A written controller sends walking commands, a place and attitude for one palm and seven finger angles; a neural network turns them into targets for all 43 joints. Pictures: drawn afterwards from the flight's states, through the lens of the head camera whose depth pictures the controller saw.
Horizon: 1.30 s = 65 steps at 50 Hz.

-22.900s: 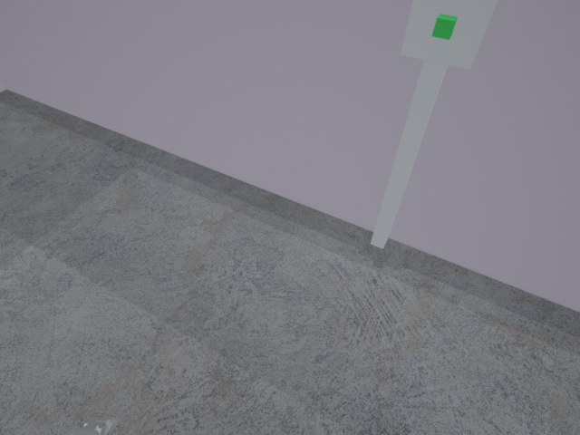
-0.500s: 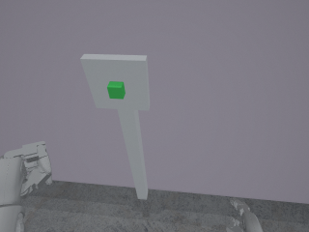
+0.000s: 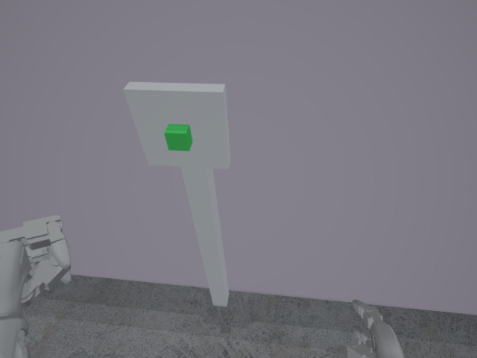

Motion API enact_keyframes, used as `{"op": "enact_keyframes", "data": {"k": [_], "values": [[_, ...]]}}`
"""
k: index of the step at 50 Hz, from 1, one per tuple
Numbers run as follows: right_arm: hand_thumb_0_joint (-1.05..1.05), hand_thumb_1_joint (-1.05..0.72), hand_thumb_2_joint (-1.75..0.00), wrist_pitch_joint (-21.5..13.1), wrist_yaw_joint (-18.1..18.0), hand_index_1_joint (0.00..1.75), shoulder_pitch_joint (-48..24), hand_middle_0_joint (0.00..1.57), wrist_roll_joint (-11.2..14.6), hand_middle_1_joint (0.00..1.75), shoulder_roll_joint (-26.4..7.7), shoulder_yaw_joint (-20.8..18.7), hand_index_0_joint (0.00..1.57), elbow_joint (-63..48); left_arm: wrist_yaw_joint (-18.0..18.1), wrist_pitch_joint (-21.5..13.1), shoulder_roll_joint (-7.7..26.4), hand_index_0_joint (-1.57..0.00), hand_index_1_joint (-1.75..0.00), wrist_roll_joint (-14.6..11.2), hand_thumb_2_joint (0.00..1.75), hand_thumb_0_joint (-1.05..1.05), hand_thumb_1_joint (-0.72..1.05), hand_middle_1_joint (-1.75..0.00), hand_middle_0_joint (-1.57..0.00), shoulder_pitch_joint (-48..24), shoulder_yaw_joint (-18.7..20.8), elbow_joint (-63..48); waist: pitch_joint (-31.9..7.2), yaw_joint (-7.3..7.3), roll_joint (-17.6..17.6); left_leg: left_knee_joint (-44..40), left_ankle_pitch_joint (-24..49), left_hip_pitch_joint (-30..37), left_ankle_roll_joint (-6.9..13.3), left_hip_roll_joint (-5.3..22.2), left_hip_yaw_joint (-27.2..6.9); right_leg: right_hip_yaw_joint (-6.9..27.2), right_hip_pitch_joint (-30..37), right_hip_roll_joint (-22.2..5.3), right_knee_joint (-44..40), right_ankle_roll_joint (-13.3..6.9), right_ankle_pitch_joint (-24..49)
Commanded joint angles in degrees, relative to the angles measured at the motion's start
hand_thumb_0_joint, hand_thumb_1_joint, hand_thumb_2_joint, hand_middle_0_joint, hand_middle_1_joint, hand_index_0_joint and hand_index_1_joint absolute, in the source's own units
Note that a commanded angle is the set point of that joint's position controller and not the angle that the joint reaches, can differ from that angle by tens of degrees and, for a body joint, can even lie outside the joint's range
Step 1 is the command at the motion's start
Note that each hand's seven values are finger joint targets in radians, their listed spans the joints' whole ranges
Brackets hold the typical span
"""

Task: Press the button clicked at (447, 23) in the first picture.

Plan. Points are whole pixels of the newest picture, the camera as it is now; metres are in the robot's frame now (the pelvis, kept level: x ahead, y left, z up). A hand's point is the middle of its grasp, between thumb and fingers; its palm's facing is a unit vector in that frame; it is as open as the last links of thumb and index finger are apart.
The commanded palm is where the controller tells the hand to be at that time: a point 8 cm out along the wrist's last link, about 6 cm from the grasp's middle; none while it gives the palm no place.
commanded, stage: step back with the hand held close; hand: left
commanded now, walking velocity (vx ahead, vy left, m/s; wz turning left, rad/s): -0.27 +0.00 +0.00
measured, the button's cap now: (179, 136) +0.46 +0.17 +0.15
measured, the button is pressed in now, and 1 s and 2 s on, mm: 0 0 0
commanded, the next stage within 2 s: stop stepping back and stand still in 1.22 s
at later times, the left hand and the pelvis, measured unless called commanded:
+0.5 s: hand (38, 293) +0.14 +0.26 +0.15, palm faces +0.29 -0.82 -0.49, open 3.1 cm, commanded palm +0.08 +0.30 +0.17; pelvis -0.06 +0.02 -0.01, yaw -2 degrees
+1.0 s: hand out of the picture +0.07 +0.30 +0.16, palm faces +0.38 -0.81 -0.44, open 3.1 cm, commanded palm +0.00 +0.34 +0.17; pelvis -0.13 +0.05 -0.01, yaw +1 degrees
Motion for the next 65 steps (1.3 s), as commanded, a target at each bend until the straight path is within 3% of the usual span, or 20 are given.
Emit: {"op": "enact_keyframes", "data": {"k": [1,7,16,26,32,35,38,39,41,42,44,45,46,49,51,54,60,62,64,65], "values": [[0.0,-0.9,-0.9,-0.67,-0.36,0.3,-6.81,0.2,0.12,0.3,-6.72,-3.18,0.2,-10.3,0.71,-5.63,10.38,-1.3,-1.5,0.67,0.9,0.0,0.9,-1.5,-1.3,-1.9,7.27,-11.35,-0.48,-2.23,-2.83,0.64,9.41,3.66,0.86,2.67,-4.21,7.88,-12.39,-6.21,-5.21,1.08,18.26],[0.0,-0.9,-0.9,1.9,-0.43,0.3,-6.49,0.2,0.86,0.3,-6.77,-4.34,0.2,-12.6,1.29,-5.53,11.82,-1.3,-1.5,0.65,0.9,0.0,0.9,-1.5,-1.3,4.04,8.68,-13.69,-8.74,-2.34,-4.66,1.21,20.97,4.89,0.93,4.63,-3.34,4.99,-9.25,-5.37,0.55,2.67,26.2],[0.0,-0.9,-0.9,2.57,-0.82,0.3,-5.95,0.2,1.14,0.3,-6.71,-4.81,0.2,-13.91,2.59,-6.82,13.73,-1.3,-1.5,0.19,0.9,0.0,0.9,-1.5,-1.3,8.24,11.27,-17.54,-9.28,-2.68,-1.1,0.72,20.11,-1.1,1.07,6.08,-5.27,4.9,-9.41,-4.53,4.58,2.3,21.05],[0.0,-0.9,-0.9,-1.02,-1.07,0.3,-4.6,0.2,0.75,0.3,-7.73,-4.7,0.2,-13.84,3.43,-9.52,12.92,-1.3,-1.5,1.78,0.9,0.0,0.9,-1.5,-1.3,6.3,11.47,-19.29,-3.71,-3.31,2.4,-7.46,-16.16,-20.67,3.13,8.92,-11.04,5.79,-6.21,-2.39,9.02,1.37,0.64],[0.0,-0.9,-0.9,-3.61,-1.25,0.3,-3.92,0.2,0.33,0.3,-7.77,-4.94,0.2,-13.16,3.54,-10.72,12.12,-1.3,-1.5,2.83,0.9,0.0,0.9,-1.5,-1.3,5.33,12.7,-18.73,-3.74,-2.91,3.82,-10.93,-26.6,-30.27,4.15,11.72,-14.19,4.46,-0.95,-0.18,16.54,1.27,-2.32],[0.0,-0.9,-0.9,-4.06,-1.1,0.3,-3.26,0.2,0.18,0.3,-7.48,-5.27,0.2,-12.64,3.4,-10.98,12.71,-1.3,-1.5,2.42,0.9,0.0,0.9,-1.5,-1.3,4.57,12.8,-19.12,-3.07,-3.28,-2.13,-4.21,-24.16,-25.44,2.5,7.86,-10.89,10.27,-9.05,-2.23,9.29,-0.51,-8.51],[0.0,-0.9,-0.9,-3.61,-0.29,0.3,-1.72,0.2,-0.22,0.3,-6.62,-5.32,0.2,-10.2,4.02,-11.09,11.34,-1.3,-1.5,2.34,0.9,0.0,0.9,-1.5,-1.3,1.53,9.7,-18.36,-0.8,-4.5,-12.3,16.84,-12.38,-9.96,-1.28,1.17,-6.58,23.48,-30.28,-13.89,-6.1,-6.39,-16.85],[0.0,-0.9,-0.9,-3.41,0.05,0.3,-1.46,0.2,-0.25,0.3,-6.03,-5.16,0.2,-9.29,4.5,-11.13,11.49,-1.3,-1.5,2.49,0.9,0.0,0.9,-1.5,-1.3,0.43,9.27,-18.24,-1.79,-4.81,-14.23,22.26,-9.47,-6.7,-1.7,0.32,-6.08,23.69,-31.94,-17.03,-6.72,-7.44,-11.49],[0.0,-0.9,-0.9,-2.98,0.06,0.3,-2.21,0.2,-0.26,0.3,-5.29,-4.79,0.2,-8.71,5.01,-11.01,12.0,-1.3,-1.5,2.49,0.9,0.0,0.9,-1.5,-1.3,-0.28,9.37,-18.4,-3.22,-5.04,-13.94,19.55,-7.71,-6.21,-1.55,0.82,-7.3,18.39,-28.45,-16.5,-2.69,-6.43,0.85],[0.0,-0.9,-0.9,-2.77,-0.19,0.3,-2.86,0.2,-0.18,0.3,-5.31,-4.53,0.2,-8.84,4.97,-10.87,12.58,-1.3,-1.5,2.52,0.9,0.0,0.9,-1.5,-1.3,-0.65,9.86,-18.67,-2.1,-5.06,-11.92,12.27,-6.62,-5.86,-1.33,1.13,-7.21,15.85,-27.95,-13.79,-0.27,-4.5,1.11],[0.0,-0.9,-0.9,-3.1,-1.01,0.3,-4.49,0.2,-0.35,0.3,-7.51,-4.78,0.2,-10.05,4.82,-11.9,13.86,-1.3,-1.5,2.7,0.9,0.0,0.9,-1.5,-1.3,-0.57,11.3,-22.45,-1.54,-4.17,3.89,-4.67,-2.52,-13.35,2.02,8.09,-15.89,7.23,-21.16,-2.19,11.31,1.06,-0.53],[0.0,-0.9,-0.9,-3.93,-1.24,0.3,-5.55,0.2,-0.34,0.3,-7.84,-5.11,0.2,-10.28,4.59,-12.59,15.06,-1.3,-1.5,3.2,0.9,0.0,0.9,-1.5,-1.3,1.08,13.08,-22.06,-3.9,-3.69,13.28,-14.08,-13.96,-22.46,5.06,16.79,-24.48,3.24,-12.1,2.05,25.58,2.55,-4.35],[0.0,-0.9,-0.9,-5.05,-0.97,0.3,-4.42,0.2,-1.06,0.3,-6.56,-5.12,0.2,-10.24,4.21,-13.09,14.36,-1.3,-1.5,3.18,0.9,0.0,0.9,-1.5,-1.3,2.81,13.93,-21.23,-7.04,-3.87,13.28,-20.18,-25.49,-27.94,7.32,20.8,-29.18,4.68,-7.17,3.78,39.39,2.45,-10.77],[0.0,-0.9,-0.9,-6.66,0.2,0.3,-3.54,0.2,-1.48,0.3,-6.17,-5.78,0.2,-8.57,4.41,-13.0,12.61,-1.3,-1.5,1.78,0.9,0.0,0.9,-1.5,-1.3,4.07,12.98,-22.68,-7.75,-3.38,1.94,-12.49,-7.66,-12.38,7.1,17.68,-21.74,5.79,-21.43,1.98,42.58,1.91,-13.16],[0.0,-0.9,-0.9,-7.3,0.68,0.3,-3.49,0.2,-1.45,0.3,-5.8,-5.38,0.2,-7.73,4.15,-12.88,10.76,-1.3,-1.5,1.35,0.9,0.0,0.9,-1.5,-1.3,6.43,10.58,-22.71,-9.36,-3.18,4.34,-11.82,0.16,-5.72,5.72,15.94,-17.97,3.13,-22.26,1.48,35.91,2.25,-14.16],[0.0,-0.9,-0.9,-7.67,1.16,0.3,-3.12,0.2,-1.47,0.3,-5.76,-4.86,0.2,-6.52,3.6,-12.05,10.65,-1.3,-1.5,1.06,0.9,0.0,0.9,-1.5,-1.3,4.62,8.39,-23.31,-9.71,-3.41,8.68,-15.8,-2.48,-1.72,3.14,13.83,-14.89,-0.31,-18.73,2.95,25.39,1.8,-15.92],[0.0,-0.9,-0.9,-5.89,0.84,0.3,-2.05,0.2,-2.7,0.3,-5.54,-4.7,0.2,-6.31,2.81,-12.08,15.6,-1.3,-1.5,-0.88,0.9,0.0,0.9,-1.5,-1.3,7.23,11.92,-22.65,-14.8,-2.85,10.17,-14.7,10.75,4.44,-4.25,10.68,-8.91,-2.54,-8.21,3.04,-0.89,-0.51,-7.01],[0.0,-0.9,-0.9,-4.27,0.89,0.3,-2.47,0.2,-1.74,0.3,-5.67,-4.35,0.2,-6.63,2.1,-13.1,16.79,-1.3,-1.5,-1.68,0.9,0.0,0.9,-1.5,-1.3,6.14,12.34,-22.97,-13.57,-3.28,3.91,-6.11,7.93,7.82,-4.58,7.27,-4.33,0.83,-12.45,-1.95,-9.18,-1.21,-1.38],[0.0,-0.9,-0.9,-3.2,0.72,0.3,-4.02,0.2,-1.56,0.3,-4.94,-3.41,0.2,-6.99,2.78,-13.68,18.95,-1.3,-1.5,-2.36,0.9,0.0,0.9,-1.5,-1.3,4.87,14.46,-21.76,-10.5,-3.94,-5.23,8.76,0.83,8.94,-4.65,3.66,-3.41,7.17,-26.25,-13.07,-10.78,-4.53,1.05],[0.0,-0.9,-0.9,-3.69,0.42,0.3,-4.79,0.2,-0.58,0.3,-5.24,-4.18,0.2,-6.53,2.51,-13.14,17.52,-1.3,-1.5,-2.25,0.9,0.0,0.9,-1.5,-1.3,3.66,12.37,-21.5,-10.07,-3.65,-13.46,17.65,-3.94,9.01,-5.02,0.04,-3.01,7.41,-32.45,-15.47,-11.3,-5.82,-5.75]]}}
